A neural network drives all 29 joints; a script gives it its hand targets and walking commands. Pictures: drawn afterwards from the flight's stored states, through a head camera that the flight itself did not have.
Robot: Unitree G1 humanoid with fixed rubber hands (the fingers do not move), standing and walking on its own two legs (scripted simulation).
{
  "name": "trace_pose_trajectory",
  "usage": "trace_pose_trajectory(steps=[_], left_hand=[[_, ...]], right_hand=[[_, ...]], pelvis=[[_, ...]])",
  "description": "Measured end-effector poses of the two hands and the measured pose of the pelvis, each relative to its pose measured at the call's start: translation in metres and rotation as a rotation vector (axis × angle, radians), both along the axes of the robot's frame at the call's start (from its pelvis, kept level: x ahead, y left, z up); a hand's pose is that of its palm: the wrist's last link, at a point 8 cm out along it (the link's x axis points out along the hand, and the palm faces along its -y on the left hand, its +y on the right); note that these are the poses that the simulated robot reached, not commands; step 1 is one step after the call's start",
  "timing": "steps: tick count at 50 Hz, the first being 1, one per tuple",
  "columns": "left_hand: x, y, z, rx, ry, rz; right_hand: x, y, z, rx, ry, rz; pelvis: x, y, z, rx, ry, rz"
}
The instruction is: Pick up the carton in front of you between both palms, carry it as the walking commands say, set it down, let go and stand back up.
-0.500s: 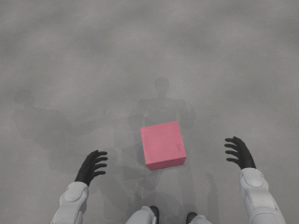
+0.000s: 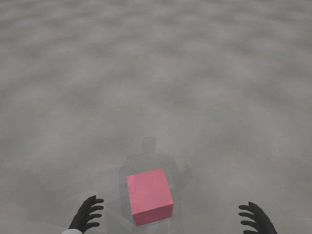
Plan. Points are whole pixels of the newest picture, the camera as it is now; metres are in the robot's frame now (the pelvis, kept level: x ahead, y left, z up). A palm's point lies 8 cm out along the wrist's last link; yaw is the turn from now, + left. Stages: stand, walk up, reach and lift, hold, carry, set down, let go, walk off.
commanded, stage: let go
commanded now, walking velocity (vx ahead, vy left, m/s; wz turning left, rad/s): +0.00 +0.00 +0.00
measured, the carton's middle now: (149, 197) +0.44 +0.09 -0.65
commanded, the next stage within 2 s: stand in 0.28 s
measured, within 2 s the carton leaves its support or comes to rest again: neither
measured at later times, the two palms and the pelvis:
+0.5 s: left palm out of the picture +0.14 +0.30 -0.09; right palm out of the picture +0.13 -0.25 -0.07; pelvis -0.01 +0.03 -0.01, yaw +0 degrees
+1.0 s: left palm out of the picture +0.11 +0.32 -0.10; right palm out of the picture +0.11 -0.24 -0.09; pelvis -0.01 +0.05 -0.01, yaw -1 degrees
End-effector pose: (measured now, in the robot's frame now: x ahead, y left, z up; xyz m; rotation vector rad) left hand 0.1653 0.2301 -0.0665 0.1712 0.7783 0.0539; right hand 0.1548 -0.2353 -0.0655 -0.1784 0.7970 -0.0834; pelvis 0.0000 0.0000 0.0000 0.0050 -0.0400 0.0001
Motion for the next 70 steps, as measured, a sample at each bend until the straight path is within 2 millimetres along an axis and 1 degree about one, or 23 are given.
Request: trace_pose_trajectory(steps=[4,9,15,18,24,29,39,44,70], left_hand=[[-0.001,0.006,0.003,0.027,0.009,0.014],[-0.003,0.018,0.006,0.052,0.009,0.039],[-0.008,0.03,0.005,0.049,0.009,0.051],[-0.012,0.044,-0.005,0.06,-0.006,0.067],[-0.027,0.07,-0.022,0.096,0.037,0.075],[-0.035,0.08,-0.031,0.114,0.079,0.074],[-0.039,0.087,-0.035,0.133,0.108,0.075],[-0.044,0.09,-0.036,0.14,0.122,0.078],[-0.09,0.096,-0.04,0.166,0.214,0.089]], right_hand=[[-0.004,0.003,-0.002,0.0,-0.007,-0.006],[-0.006,0.014,-0.005,0.003,-0.012,-0.005],[-0.007,0.024,-0.006,-0.013,-0.01,0.002],[-0.013,0.014,-0.009,-0.072,0.01,-0.012],[-0.024,-0.01,-0.005,-0.16,0.028,-0.071],[-0.029,-0.016,-0.004,-0.185,0.044,-0.099],[-0.037,-0.003,-0.015,-0.168,0.087,-0.11],[-0.042,-0.001,-0.019,-0.161,0.102,-0.11],[-0.076,-0.014,-0.024,-0.169,0.174,-0.113]], pelvis=[[-0.003,0.003,-0.002,-0.002,-0.022,0.004],[-0.007,0.01,-0.004,-0.004,-0.04,0.008],[-0.011,0.02,-0.005,-0.009,-0.043,0.009],[-0.011,0.024,-0.006,-0.011,-0.017,0.008],[-0.008,0.032,-0.007,-0.015,0.005,-0.002],[-0.005,0.037,-0.006,-0.018,0.009,-0.008],[-0.003,0.044,-0.006,-0.018,0.005,-0.011],[-0.005,0.046,-0.006,-0.017,0.001,-0.011],[-0.027,0.041,-0.001,-0.013,-0.018,-0.011]])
